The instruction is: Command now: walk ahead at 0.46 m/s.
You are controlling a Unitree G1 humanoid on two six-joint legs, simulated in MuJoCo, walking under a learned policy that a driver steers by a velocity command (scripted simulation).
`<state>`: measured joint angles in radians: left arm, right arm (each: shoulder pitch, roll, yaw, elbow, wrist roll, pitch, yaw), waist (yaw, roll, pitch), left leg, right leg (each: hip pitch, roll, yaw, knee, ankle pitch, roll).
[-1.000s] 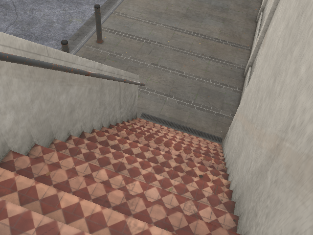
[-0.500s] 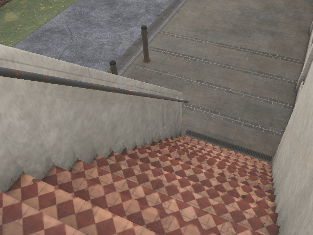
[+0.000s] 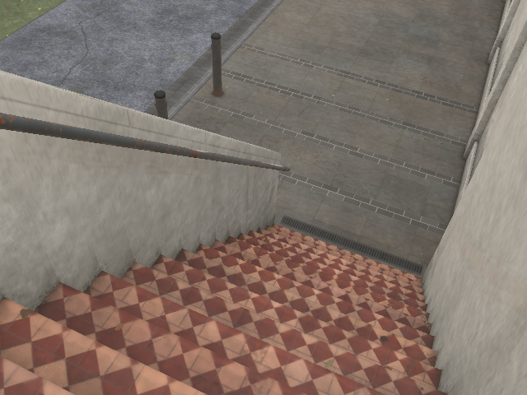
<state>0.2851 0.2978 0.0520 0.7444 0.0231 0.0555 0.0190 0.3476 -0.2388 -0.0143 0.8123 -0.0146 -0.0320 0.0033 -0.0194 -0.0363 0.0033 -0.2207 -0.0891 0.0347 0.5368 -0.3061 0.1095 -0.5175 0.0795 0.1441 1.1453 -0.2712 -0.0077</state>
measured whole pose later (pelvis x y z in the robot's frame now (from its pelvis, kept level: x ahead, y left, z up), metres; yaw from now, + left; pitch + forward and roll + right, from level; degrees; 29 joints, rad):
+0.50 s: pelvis +0.15 -0.02 -0.19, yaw +0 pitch -1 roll +5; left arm 0.26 0.21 0.04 0.79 -0.01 0.01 -0.03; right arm 0.43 -0.23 -0.01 0.90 -0.03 0.00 -0.05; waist -0.03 -0.06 -0.05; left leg -0.48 -0.17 0.10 1.82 -0.86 0.17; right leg -0.24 -0.01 0.04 0.46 -0.02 -0.11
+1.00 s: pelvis +0.33 +0.02 -0.28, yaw -2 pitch -2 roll +0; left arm 0.62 0.22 0.02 0.96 0.04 -0.06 0.04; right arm 0.08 -0.24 -0.07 0.86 -0.03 -0.01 0.02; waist 0.10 0.03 -0.03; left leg -0.76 0.04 -0.09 0.81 0.42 0.04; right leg -0.14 0.06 0.06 0.96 -0.78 -0.05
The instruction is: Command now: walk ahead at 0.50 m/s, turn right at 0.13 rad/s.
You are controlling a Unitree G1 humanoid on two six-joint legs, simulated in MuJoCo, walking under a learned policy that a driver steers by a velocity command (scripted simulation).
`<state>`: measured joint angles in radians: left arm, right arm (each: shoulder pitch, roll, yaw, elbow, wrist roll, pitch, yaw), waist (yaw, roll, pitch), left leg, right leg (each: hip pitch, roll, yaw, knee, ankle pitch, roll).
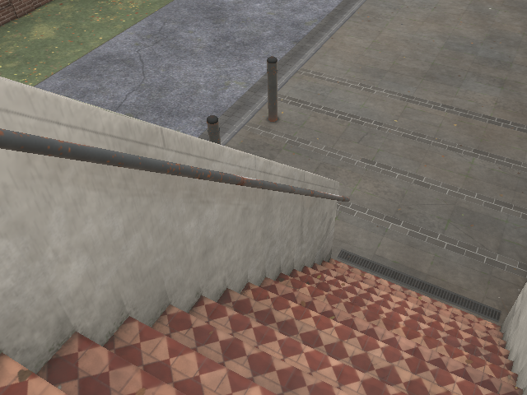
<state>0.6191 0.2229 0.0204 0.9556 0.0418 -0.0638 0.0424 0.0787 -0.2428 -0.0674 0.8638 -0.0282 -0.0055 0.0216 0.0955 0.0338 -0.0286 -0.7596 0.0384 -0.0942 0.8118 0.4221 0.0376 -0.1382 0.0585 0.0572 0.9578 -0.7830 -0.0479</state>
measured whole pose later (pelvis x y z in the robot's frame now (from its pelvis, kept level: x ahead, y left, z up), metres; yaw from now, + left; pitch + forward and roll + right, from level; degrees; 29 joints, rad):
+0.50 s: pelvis +0.27 +0.10 -0.23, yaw -12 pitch -2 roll +0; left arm 0.18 0.23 0.06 0.85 0.04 0.04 -0.01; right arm 0.57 -0.20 0.00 1.04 0.00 -0.08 -0.01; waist -0.02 -0.02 0.00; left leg -0.34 0.06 0.19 1.12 -0.75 0.05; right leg -0.78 0.07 0.11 1.02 0.46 -0.06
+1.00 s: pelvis +0.47 +0.03 -0.41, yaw -30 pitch -1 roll +3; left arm 0.55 0.14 -0.01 1.01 -0.01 -0.03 0.02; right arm 0.16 -0.21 -0.03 0.86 -0.06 0.01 -0.01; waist 0.03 0.02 -0.03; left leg -0.85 0.03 -0.07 1.15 0.30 -0.04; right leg -0.34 0.15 0.14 0.98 -0.59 -0.12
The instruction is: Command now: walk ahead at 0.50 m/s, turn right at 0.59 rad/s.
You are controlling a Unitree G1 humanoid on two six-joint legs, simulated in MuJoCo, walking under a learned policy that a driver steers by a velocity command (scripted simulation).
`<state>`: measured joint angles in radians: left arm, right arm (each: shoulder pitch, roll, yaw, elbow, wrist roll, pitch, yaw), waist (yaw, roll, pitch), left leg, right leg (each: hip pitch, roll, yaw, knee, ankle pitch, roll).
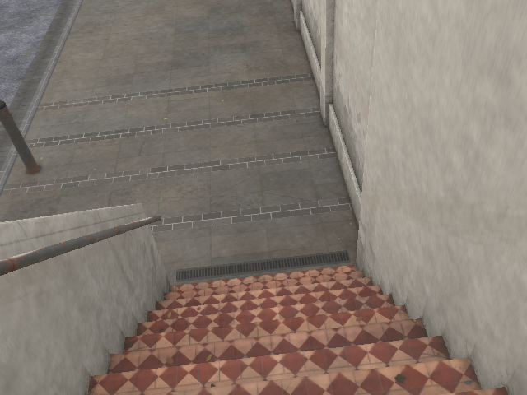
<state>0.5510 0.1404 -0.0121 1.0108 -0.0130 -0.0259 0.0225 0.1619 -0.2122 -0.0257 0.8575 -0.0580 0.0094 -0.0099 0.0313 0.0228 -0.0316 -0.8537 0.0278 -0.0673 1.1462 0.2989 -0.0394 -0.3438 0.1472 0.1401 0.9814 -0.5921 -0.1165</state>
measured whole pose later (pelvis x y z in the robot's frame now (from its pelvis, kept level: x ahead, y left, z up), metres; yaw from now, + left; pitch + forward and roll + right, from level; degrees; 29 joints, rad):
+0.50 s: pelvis +0.18 +0.07 -0.20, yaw -15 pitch -3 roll +0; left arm 0.09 0.19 0.02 0.77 0.04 0.06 0.02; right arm 0.53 -0.20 0.01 0.94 0.01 -0.04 -0.02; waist -0.01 -0.04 0.04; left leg -0.24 0.03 0.15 0.83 -0.54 0.05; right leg -1.01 0.06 0.01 1.49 0.11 -0.03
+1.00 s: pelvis +0.33 -0.07 -0.36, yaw -10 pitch -3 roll +4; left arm 0.28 0.20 0.01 0.92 0.00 -0.03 0.00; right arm 0.48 -0.23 -0.04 0.94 -0.02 0.06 -0.04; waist -0.07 -0.01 0.05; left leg -0.69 -0.11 0.01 1.98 -0.69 0.07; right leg -0.32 -0.09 -0.06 0.47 -0.03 -0.07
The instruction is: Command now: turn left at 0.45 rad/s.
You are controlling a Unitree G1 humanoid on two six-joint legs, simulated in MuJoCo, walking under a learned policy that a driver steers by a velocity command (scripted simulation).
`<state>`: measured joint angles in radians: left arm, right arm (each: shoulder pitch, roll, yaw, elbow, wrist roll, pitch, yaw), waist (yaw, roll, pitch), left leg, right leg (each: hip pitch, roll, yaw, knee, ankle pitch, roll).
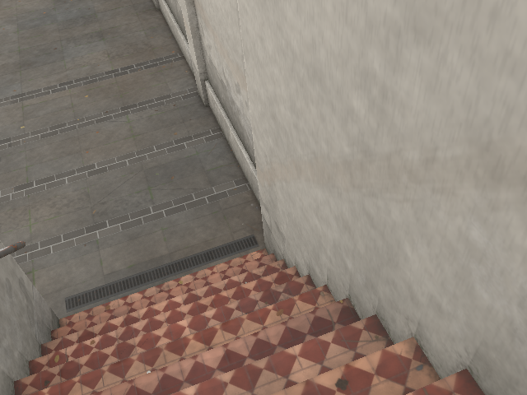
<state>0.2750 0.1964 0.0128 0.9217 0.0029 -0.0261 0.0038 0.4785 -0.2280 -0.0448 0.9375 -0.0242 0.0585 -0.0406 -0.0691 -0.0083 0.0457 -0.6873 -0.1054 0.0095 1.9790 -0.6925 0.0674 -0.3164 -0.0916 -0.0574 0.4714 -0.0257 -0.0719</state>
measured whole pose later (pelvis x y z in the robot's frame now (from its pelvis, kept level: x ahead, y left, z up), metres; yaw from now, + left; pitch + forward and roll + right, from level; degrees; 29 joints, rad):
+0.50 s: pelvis -0.01 +0.05 -0.04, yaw +18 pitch -4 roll -2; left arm 0.35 0.33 0.05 0.72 0.04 0.06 0.06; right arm 0.12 -0.25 0.01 0.54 0.07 0.08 0.05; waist 0.01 -0.02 -0.05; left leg -0.42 0.04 -0.03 0.84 -0.42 0.08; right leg -0.39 -0.20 -0.23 0.89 -0.67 -0.04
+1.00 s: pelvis +0.03 +0.02 -0.03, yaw +32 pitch -2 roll -1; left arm -0.03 0.18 -0.05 0.59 0.00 0.10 0.00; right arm 0.28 -0.22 0.00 0.66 0.00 0.05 -0.04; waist -0.09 -0.08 0.00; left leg -0.37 -0.10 -0.29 0.65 -0.24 0.01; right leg -0.63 0.05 0.04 1.21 -0.11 0.06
